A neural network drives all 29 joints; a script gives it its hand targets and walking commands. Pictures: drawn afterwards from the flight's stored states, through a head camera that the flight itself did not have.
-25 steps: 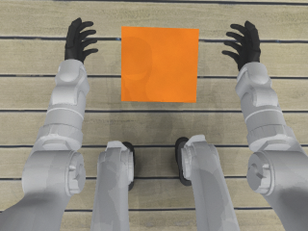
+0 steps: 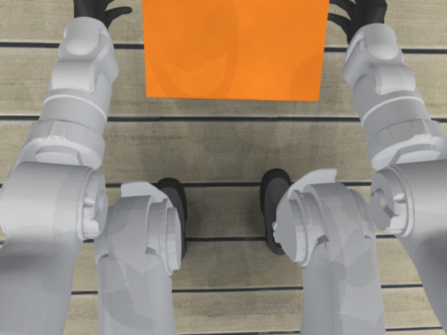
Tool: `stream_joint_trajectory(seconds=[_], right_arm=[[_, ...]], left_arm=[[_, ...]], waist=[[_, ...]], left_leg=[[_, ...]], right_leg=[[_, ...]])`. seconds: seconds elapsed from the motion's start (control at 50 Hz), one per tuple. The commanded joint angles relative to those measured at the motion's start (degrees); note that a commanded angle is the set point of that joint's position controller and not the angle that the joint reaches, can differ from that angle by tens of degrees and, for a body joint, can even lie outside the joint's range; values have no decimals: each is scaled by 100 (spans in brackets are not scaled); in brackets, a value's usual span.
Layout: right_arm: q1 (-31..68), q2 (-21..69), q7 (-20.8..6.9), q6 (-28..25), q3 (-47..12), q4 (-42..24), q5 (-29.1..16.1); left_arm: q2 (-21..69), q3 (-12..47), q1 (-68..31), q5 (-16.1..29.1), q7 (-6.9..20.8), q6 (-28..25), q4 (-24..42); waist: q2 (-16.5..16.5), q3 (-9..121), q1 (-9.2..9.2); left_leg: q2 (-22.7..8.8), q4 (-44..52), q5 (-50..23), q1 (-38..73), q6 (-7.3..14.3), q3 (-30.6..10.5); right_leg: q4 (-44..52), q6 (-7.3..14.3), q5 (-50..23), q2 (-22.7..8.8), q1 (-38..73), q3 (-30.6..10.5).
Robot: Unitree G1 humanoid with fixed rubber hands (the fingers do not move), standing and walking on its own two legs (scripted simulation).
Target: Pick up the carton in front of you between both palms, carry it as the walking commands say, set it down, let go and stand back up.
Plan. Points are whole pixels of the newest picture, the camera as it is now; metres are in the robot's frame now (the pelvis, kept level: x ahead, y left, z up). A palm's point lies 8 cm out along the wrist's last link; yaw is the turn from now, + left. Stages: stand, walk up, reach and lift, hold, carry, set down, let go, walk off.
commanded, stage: reach and lift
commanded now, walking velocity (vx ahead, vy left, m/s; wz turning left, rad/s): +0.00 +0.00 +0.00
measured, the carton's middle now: (229, 33) +0.52 -0.02 -0.25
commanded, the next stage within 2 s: none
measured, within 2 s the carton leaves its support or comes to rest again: leaves its support in 0.72 s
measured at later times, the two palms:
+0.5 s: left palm (117, 13) +0.54 +0.13 -0.18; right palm (347, 20) +0.51 -0.17 -0.17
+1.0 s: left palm out of the picture +0.52 +0.13 -0.06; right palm (401, 4) +0.50 -0.17 -0.06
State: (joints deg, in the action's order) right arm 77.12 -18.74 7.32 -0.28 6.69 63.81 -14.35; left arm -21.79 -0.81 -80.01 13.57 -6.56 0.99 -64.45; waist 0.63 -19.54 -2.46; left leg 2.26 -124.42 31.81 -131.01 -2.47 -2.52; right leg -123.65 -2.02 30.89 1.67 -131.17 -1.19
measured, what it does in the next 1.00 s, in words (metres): stands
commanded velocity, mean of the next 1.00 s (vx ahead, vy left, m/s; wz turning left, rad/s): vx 0.00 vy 0.00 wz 0.00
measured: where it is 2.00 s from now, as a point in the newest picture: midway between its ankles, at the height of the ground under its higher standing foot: (225, 230)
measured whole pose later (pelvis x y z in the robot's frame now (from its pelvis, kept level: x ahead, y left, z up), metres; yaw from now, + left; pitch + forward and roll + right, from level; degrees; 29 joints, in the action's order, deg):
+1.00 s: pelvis +0.00 +0.01 +0.02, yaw +0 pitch +39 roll -1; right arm 62.2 -6.3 7.9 13.7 19.3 44.6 -2.6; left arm -7.8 -13.2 -66.3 1.1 -8.7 13.6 -49.3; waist -0.4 -0.9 -2.3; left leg 6.0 -121.0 32.2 -127.7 -3.6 -3.6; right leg -120.1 -4.9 31.5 5.0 -127.6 -3.7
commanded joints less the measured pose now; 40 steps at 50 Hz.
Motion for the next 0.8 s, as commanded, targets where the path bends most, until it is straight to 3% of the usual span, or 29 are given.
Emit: stream_joint_trajectory(seconds=[0.0, 0.06, 0.12, 0.24, 0.36, 0.42, 0.46, 0.56, 0.66, 0.78], right_arm=[[1048, -711, 37, -178, 48, -647, -51], [745, -519, 49, -176, -36, -757, -151], [681, -437, 35, -146, -56, -662, -113], [895, -436, 38, -159, -2, -576, 38], [1325, 118, 51, -183, -335, -629, -129], [1390, 367, 73, -191, -290, -383, -36], [1717, 1169, -39, -208, -514, -447, -16], [3292, 4162, -813, 5, -1057, -651, 247], [3584, 5406, -1271, 299, -1126, -1257, 351], [3588, 6403, -1291, 615, -1785, -2711, 24]], left_arm=[[-549, 40, -1446, 56, 1, -174, 789], [-477, 50, -1172, 31, -11, -170, 856], [-394, -56, -938, -78, -26, -137, 606], [-328, -129, -1100, -127, -4, -161, 373], [224, 326, -1542, 63, -28, -199, 389], [387, 240, -1680, -118, -94, -226, 285], [1294, 576, -2022, -77, 39, -241, 431], [4495, 984, -3133, -298, 786, -54, 401], [5831, 879, -3267, -402, 1143, 168, 928], [6911, 1489, -3324, -81, 1116, 466, 2388]], waist=[[-406, 7587, -222], [-443, 7781, -127], [-359, 7229, -35], [-222, 6699, -99], [-264, 6784, -101], [-312, 6684, -66], [-392, 6665, -129], [-419, 6500, -91], [-397, 6992, -138], [-333, 9581, -237]], left_leg=[[-63, 725, -1982, 3569, 16, 342], [-30, 711, -2120, 3725, 26, 376], [-27, 795, -1778, 3380, 52, 380], [-22, 897, -1396, 3050, 91, 316], [39, 988, -1281, 3228, 97, 289], [89, 1040, -1221, 3283, 93, 270], [162, 1058, -1251, 3354, 126, 258], [422, 912, -1175, 2957, 170, 346], [605, 773, -1613, 3075, 195, 540], [710, 688, -2635, 4382, 154, 719]], right_leg=[[794, -79, -2288, -26, 3646, 303], [768, -100, -2417, 13, 3733, 327], [832, -118, -2031, 19, 3426, 333], [934, -125, -1612, 8, 3094, 337], [1000, -113, -1512, 66, 3212, 326], [1017, -112, -1443, 120, 3224, 318], [1052, -52, -1454, 213, 3207, 312], [883, 10, -1392, 451, 2987, 350], [738, 28, -1799, 581, 3144, 528], [689, -55, -2790, 660, 4367, 730]])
